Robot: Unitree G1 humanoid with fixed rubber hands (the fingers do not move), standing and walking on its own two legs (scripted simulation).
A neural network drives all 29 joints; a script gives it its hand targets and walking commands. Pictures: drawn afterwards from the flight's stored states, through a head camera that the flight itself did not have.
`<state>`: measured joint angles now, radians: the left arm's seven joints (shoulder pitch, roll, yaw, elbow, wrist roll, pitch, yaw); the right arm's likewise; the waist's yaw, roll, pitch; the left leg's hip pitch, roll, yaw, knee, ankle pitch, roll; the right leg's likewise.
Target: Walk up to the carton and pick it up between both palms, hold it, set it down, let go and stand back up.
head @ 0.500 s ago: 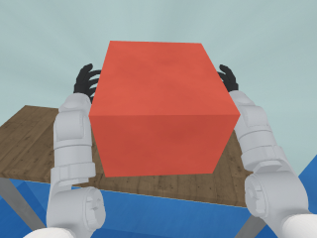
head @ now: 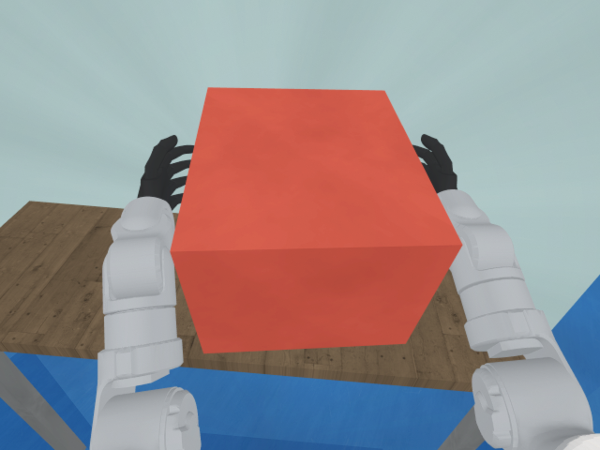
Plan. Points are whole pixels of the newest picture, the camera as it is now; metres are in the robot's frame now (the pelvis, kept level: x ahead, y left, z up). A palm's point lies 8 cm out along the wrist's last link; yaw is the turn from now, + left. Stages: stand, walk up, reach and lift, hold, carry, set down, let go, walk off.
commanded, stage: hold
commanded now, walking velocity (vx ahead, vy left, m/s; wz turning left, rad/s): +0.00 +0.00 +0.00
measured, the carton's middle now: (302, 210) +0.37 -0.01 +0.17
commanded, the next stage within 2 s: none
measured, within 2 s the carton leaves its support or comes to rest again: neither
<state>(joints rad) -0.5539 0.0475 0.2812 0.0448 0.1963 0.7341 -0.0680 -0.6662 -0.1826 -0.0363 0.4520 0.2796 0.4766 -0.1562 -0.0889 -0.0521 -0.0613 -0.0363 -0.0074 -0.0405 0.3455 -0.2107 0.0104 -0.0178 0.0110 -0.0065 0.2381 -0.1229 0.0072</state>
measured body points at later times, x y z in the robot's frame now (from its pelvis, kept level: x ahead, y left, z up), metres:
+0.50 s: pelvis -0.01 -0.02 +0.00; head -0.07 +0.00 +0.45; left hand +0.37 +0.16 +0.22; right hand +0.37 -0.20 +0.22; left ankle -0.01 +0.11 -0.75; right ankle +0.01 -0.13 -0.75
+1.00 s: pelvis -0.01 +0.00 +0.00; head -0.07 +0.03 +0.45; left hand +0.37 +0.17 +0.21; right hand +0.36 -0.19 +0.21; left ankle -0.01 +0.11 -0.75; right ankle +0.01 -0.13 -0.75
